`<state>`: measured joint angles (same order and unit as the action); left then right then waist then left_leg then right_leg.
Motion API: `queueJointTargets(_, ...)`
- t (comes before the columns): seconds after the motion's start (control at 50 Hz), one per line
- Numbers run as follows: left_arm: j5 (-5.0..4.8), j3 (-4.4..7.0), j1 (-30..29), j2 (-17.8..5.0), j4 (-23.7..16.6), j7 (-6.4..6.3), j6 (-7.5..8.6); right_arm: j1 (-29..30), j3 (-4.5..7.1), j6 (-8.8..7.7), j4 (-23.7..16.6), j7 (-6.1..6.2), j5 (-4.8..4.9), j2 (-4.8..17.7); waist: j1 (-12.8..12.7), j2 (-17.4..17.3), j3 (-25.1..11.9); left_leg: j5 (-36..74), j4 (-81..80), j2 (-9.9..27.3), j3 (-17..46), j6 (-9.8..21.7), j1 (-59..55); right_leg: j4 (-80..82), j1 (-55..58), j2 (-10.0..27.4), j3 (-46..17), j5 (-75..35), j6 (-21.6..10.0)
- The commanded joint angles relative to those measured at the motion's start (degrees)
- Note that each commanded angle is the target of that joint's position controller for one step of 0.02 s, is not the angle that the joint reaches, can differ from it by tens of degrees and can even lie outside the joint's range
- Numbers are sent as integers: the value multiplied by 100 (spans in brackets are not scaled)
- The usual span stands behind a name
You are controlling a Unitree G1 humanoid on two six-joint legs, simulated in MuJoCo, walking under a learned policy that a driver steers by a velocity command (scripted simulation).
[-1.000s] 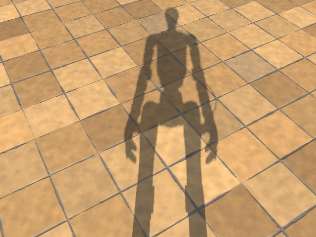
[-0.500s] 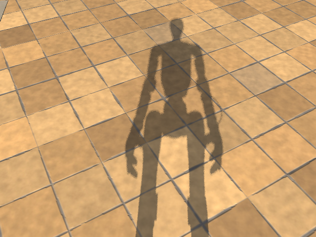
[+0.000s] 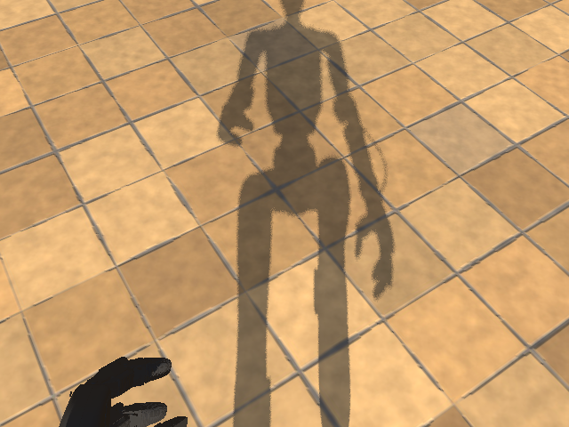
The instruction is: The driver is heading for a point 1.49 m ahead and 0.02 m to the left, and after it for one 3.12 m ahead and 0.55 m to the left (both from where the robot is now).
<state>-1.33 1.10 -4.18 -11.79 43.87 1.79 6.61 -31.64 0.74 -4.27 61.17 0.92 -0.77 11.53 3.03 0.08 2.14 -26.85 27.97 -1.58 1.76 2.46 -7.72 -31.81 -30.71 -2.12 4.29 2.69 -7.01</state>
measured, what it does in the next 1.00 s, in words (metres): walks ahead: left foot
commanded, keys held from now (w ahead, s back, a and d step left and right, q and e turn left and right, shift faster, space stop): w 1.00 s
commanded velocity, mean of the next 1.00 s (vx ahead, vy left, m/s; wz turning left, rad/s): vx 0.50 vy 0.00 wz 0.00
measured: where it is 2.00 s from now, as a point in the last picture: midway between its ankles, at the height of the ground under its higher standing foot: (268, 192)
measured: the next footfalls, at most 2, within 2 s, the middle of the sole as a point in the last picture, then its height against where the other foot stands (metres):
left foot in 0.52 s outside the picture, level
right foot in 1.10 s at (309, 296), level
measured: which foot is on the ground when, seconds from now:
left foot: down 0.00-0.00, up 0.02-0.50, down 0.52-1.00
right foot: down 0.00-0.52, up 0.54-1.00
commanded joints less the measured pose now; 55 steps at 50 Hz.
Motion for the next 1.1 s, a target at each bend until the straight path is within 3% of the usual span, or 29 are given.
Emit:
queueJointTargets(0.02, 240, 422, 3180, -1300, 689, -74, -86, -595, -92, -307, -342, -196, 103, -2, -1091, 1288, -2937, -349, 5552, -382, 887, 34, 4232, 1210, 5891, 2599, -5046, 890, -1742)
queueJointTargets(0.04, 132, 333, 2488, -971, 639, -59, -63, 89, 55, -400, -581, -222, 287, 548, -928, 974, -1633, -93, 5715, 51, 803, 166, 4771, 1565, 4752, 2291, -4320, 1312, -1366)
queueJointTargets(0.06, 73, 255, 1809, -730, 518, -32, -29, 749, 100, -414, -814, -190, 352, 752, -721, 403, -810, 495, 5441, 387, 559, 202, 4724, 1801, 3552, 2065, -3317, 1103, -1105)
queueJointTargets(0.08, 104, 190, 1431, -583, 476, 32, 21, 999, 145, -372, -861, -124, 312, 747, -479, -107, -440, 845, 5150, 612, 402, 187, 4458, 2023, 2609, 1843, -2697, 617, -935)
queueJointTargets(0.12, 170, 134, 1234, -452, 567, 97, 63, 680, 182, -181, -811, -49, 241, 495, -64, 131, -293, 1127, 4645, 899, 394, 148, 3784, 2369, 1625, 1439, -1897, 461, -765)
queueJointTargets(0.14, 155, 138, 1338, -479, 658, 104, 76, 597, 175, -110, -797, -22, 230, 373, -10, 221, -200, 1131, 4459, 943, 324, 106, 3710, 2497, 1365, 1359, -1696, 407, -794)
queueJointTargets(0.22, 168, 198, 1823, -843, 901, -38, 93, 1453, 256, -57, -1171, 57, 94, 564, -121, 260, 121, 2019, 3363, 1143, 190, -160, 4440, 2741, 1286, 1289, -1310, 214, -858)
queueJointTargets(0.32, 69, 234, 2433, -1040, 1024, -170, -10, 2617, 224, -141, -1493, -15, 128, 460, -531, 224, 109, 3233, 1344, 918, -22, -224, 4563, 2623, 2019, 1211, -1010, 11, -565)
queueJointTargets(0.4, 12, 257, 2822, -1108, 1179, -176, -92, 3263, 184, -173, -1711, -149, 205, 472, -770, 288, 236, 3005, 566, 741, -123, -214, 4486, 2350, 2644, 1427, -1019, 163, -515)
queueJointTargets(0.46, 0, 300, 2836, -1172, 1226, -197, -173, 3292, 214, -243, -1832, -252, 219, 622, -654, 371, 213, 2374, 180, 647, -123, 0, 4254, 1958, 3106, 1685, -1155, 7, -401)
queueJointTargets(0.48, -3, 316, 2750, -1218, 1214, -202, -204, 3069, 251, -268, -1797, -266, 216, 708, -497, 432, 104, 2199, 69, 550, -207, 83, 3884, 1715, 3149, 1704, -1152, -398, -341)
queueJointTargets(0.5, 10, 308, 2610, -1216, 1178, -204, -233, 2558, 340, -284, -1663, -258, 202, 861, -182, 430, -177, 2117, -76, 365, -364, 202, 3148, 1113, 3098, 1537, -993, -1299, -225)
queueJointTargets(0.52, 69, 242, 2561, -1036, 1127, -200, -250, 1545, 500, -297, -1357, -219, 192, 1180, 236, 265, -821, 2211, -47, 388, -295, 400, 1787, -127, 2701, 1174, -691, -1812, -54)
queueJointTargets(0.54, 212, 117, 2615, -762, 926, -204, -220, 454, 629, -275, -1178, -166, 123, 1731, 521, -666, -1774, 2340, -44, 1655, 1224, 814, 80, -2197, 1478, 717, -293, -237, 189)
queueJointTargets(0.56, 68, -54, 3288, -84, 958, -147, -70, 292, 657, -260, -1068, -243, 56, 1945, 126, -2184, -2261, 1292, -919, 2540, 3814, 1629, -1448, -3743, -684, -208, -568, 2897, 418)
queueJointTargets(0.58, -66, 104, 2918, -849, 1000, -137, 41, 535, 499, -284, -1149, -263, 95, 1310, 243, -1291, -1822, 876, -1110, 2367, 3723, 1388, -1097, -4380, -1294, 175, -1161, 2836, 312)
queueJointTargets(0.6, -129, 172, 2396, -1087, 849, -123, 94, 1062, 411, -292, -1272, -257, 121, 1047, 154, -884, -1161, 1325, -1140, 2184, 2790, 1133, -355, -4347, -1464, 459, -1059, 2240, 214)
queueJointTargets(0.62, -80, 176, 2180, -1014, 825, -163, 77, 1542, 357, -280, -1373, -274, 105, 940, -45, -349, -864, 2000, -1281, 1945, 2136, 1021, 403, -4092, -1145, 741, -922, 1710, 257)
queueJointTargets(0.64, 12, 211, 2063, -948, 807, -189, 29, 1776, 324, -273, -1401, -296, 86, 812, -178, -263, -586, 2385, -1472, 1714, 1668, 977, 944, -3737, -943, 896, -873, 1399, 304)
queueJointTargets(0.68, 26, 219, 2241, -732, 849, -187, -113, 1749, 289, -288, -1298, -314, 43, 686, -379, -445, -492, 2825, -1758, 1466, 1152, 961, 1417, -3407, -474, 1022, -827, 1101, 370)
queueJointTargets(0.76, 83, 255, 1753, -656, 664, -213, -223, 1345, 360, -283, -1065, -212, 50, 940, -362, -296, -192, 3512, -1998, 1446, 701, 1057, 1403, -2634, -1037, 1065, -757, 417, 546)
queueJointTargets(0.88, 73, 223, 598, -503, 328, -142, -168, 899, 347, -190, -856, -82, 104, 989, -53, -359, 94, 3119, -2187, 1269, 235, 856, 1179, -820, -1057, 868, -543, -882, 589)
queueJointTargets(0.96, 24, 184, -24, -492, 108, -40, -119, 535, 368, -116, -637, -57, 137, 1024, 136, -369, 327, 3029, -2041, 1467, 209, 856, 584, -171, -1151, 736, -455, -743, 511)
queueJointTargets(1.0, 6, 176, -205, -515, -10, 36, -75, 493, 397, -64, -566, -26, 158, 1062, 115, -392, 389, 3209, -1844, 1628, 237, 821, 266, 37, -1171, 706, -465, -447, 407)
queueJointTargets(1.04, 1, 205, -86, -610, -29, 91, -35, 598, 433, -21, -556, -2, 174, 1132, -36, -464, 279, 3751, -1552, 1714, 224, 736, 107, 202, -775, 599, -385, -58, 272)
queueJointTargets(1.06, 4, 258, 183, -724, 27, 93, -22, 711, 451, -3, -579, 3, 170, 1190, -205, -553, 89, 4543, -1258, 1685, 177, 677, 112, 240, -253, 445, -263, 111, 189)
queueJointTargets(1.08, 16, 351, 735, -881, 181, 75, -17, 848, 456, 26, -606, 3, 166, 1215, -525, -607, -261, 5507, -628, 1542, 36, 586, 206, 316, 595, 227, -78, 129, 72)
queueJointTargets(1.1, 26, 499, 1738, -1155, 501, 35, -25, 930, 407, 48, -656, -1, 138, 1100, -965, -504, -858, 5720, 524, 1220, -183, 420, 686, 297, 1996, 181, -80, -25, -103)
Velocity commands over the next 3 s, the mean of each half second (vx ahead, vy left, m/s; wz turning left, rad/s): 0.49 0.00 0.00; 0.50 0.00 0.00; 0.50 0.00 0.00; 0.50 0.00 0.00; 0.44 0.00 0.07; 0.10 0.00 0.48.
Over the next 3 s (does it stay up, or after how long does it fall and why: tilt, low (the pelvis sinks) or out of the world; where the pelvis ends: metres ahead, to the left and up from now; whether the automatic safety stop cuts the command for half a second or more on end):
stays up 1.43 0.02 0.03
